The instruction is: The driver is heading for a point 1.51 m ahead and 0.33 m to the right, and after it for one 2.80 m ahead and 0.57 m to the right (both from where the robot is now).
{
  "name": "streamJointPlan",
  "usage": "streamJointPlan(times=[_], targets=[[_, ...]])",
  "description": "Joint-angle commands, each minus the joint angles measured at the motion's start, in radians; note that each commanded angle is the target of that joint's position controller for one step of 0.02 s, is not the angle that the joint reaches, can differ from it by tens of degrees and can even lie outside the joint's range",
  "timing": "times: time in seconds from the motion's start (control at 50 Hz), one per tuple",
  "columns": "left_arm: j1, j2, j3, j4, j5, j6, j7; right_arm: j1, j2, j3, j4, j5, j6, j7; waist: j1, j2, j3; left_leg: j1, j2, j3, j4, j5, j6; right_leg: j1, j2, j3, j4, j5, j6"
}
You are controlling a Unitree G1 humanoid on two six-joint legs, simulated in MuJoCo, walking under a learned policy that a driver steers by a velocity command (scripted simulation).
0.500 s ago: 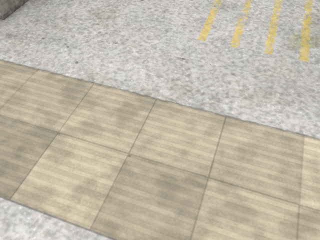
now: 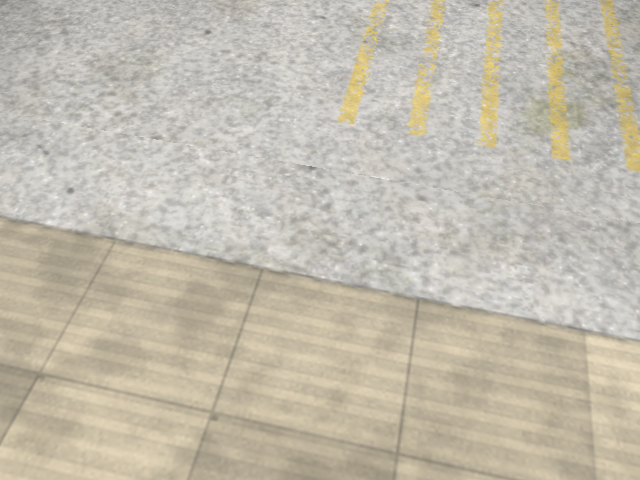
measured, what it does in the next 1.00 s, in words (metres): walks ahead, turning right: right foot, then left foot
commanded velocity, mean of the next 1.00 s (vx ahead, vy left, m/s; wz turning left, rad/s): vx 0.50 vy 0.00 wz -0.39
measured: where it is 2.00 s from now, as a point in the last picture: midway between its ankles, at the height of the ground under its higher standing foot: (462, 283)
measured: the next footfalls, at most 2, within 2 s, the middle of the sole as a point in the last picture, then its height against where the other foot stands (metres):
right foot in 0.38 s outside the picture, level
left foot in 0.92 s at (373, 393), level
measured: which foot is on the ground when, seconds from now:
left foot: down 0.00-0.40, up 0.42-0.90, down 0.92-1.00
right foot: up 0.00-0.36, down 0.38-0.94, up 0.96-1.00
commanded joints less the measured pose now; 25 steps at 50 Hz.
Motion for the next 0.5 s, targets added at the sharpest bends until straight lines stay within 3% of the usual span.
streamJointPlan(times=[0.02,0.1,0.2,0.3,0.34,0.36,0.38,0.4,0.42,0.44,0.46,0.48,0.5], targets=[[-0.031,0.062,0.025,-0.100,0.001,0.007,-0.004,0.061,-0.097,-0.030,-0.005,-0.004,-0.006,-0.001,-0.034,0.175,-0.014,0.225,0.273,-0.262,-0.288,0.034,0.167,-0.268,-0.115,0.042,0.037,0.096,0.009],[-0.082,0.035,0.022,-0.140,0.010,0.029,-0.008,0.063,-0.139,-0.049,0.029,-0.006,-0.020,-0.007,-0.019,0.115,0.015,0.198,0.279,-0.113,-0.339,0.201,0.188,-0.298,-0.125,0.044,-0.060,0.222,0.031],[-0.231,0.015,0.008,-0.189,0.011,0.019,-0.040,0.095,-0.185,-0.061,0.060,0.002,-0.006,-0.019,-0.068,0.092,0.045,0.238,0.257,0.046,-0.336,0.227,0.152,-0.255,-0.107,-0.021,-0.338,0.434,0.014],[-0.340,0.038,0.012,-0.257,0.011,0.025,-0.063,0.146,-0.235,-0.077,0.092,0.028,0.022,-0.019,-0.092,0.098,0.080,0.377,0.305,0.100,-0.273,0.284,0.116,-0.248,-0.079,-0.086,-0.470,0.315,-0.038],[-0.294,0.069,0.029,-0.263,0.015,0.030,-0.065,0.136,-0.265,-0.086,0.093,0.037,0.035,-0.023,-0.049,0.128,0.032,0.408,0.302,0.138,-0.138,0.594,0.094,-0.134,-0.017,-0.147,-0.490,0.210,-0.078],[-0.187,0.099,0.049,-0.239,0.015,0.032,-0.062,0.124,-0.272,-0.087,0.091,0.042,0.044,-0.025,0.018,0.124,-0.029,0.394,0.277,0.171,0.022,0.741,0.074,0.013,0.035,-0.182,-0.532,0.214,-0.105],[-0.013,0.161,0.085,-0.188,0.011,0.036,-0.050,0.134,-0.245,-0.076,0.089,0.037,0.047,-0.029,0.098,0.092,-0.121,0.285,0.231,0.199,0.254,0.731,0.040,0.277,0.086,-0.181,-0.576,0.268,-0.143],[0.106,0.266,0.114,-0.168,0.005,0.044,-0.027,0.166,-0.161,-0.045,0.062,-0.009,0.040,-0.027,0.110,-0.114,-0.204,-0.016,0.167,0.202,0.607,0.189,-0.013,0.568,-0.124,0.142,-0.590,0.338,-0.218],[0.046,0.325,0.109,-0.207,0.005,0.028,-0.033,0.204,-0.088,-0.015,0.003,-0.008,0.005,-0.014,0.017,-0.281,-0.348,-0.369,-0.034,0.002,0.895,-0.422,-0.055,0.802,-0.318,0.729,-0.793,0.087,-0.415],[0.059,0.228,0.082,-0.214,0.010,0.013,-0.045,0.082,-0.191,-0.036,-0.005,0.032,-0.025,-0.002,0.095,-0.103,-0.331,-0.475,0.016,-0.132,0.943,-0.367,-0.030,0.781,-0.318,0.712,-0.870,0.042,-0.363],[0.034,0.187,0.068,-0.205,0.016,0.001,-0.046,0.029,-0.195,-0.036,-0.024,0.051,-0.038,0.002,0.080,-0.076,-0.206,-0.514,0.052,-0.116,0.899,-0.283,-0.004,0.674,-0.286,0.573,-0.859,0.097,-0.322],[-0.032,0.161,0.058,-0.212,0.015,-0.004,-0.045,0.031,-0.179,-0.032,-0.013,0.032,-0.040,-0.007,0.030,0.020,-0.128,-0.458,0.096,-0.119,0.811,-0.206,-0.002,0.518,-0.242,0.457,-0.854,0.206,-0.289],[-0.093,0.127,0.048,-0.225,0.021,-0.004,-0.040,0.041,-0.188,-0.039,-0.002,0.008,-0.033,-0.015,-0.009,0.016,-0.093,-0.382,0.125,-0.122,0.725,-0.162,-0.007,0.399,-0.206,0.370,-0.862,0.304,-0.268]])
Keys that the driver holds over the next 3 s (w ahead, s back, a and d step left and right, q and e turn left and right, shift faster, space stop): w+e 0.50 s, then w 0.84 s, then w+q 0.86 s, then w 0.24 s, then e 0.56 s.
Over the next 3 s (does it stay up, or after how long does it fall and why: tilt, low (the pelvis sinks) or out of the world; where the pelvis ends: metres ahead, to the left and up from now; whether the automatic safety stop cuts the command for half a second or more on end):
stays up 1.45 -0.32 0.00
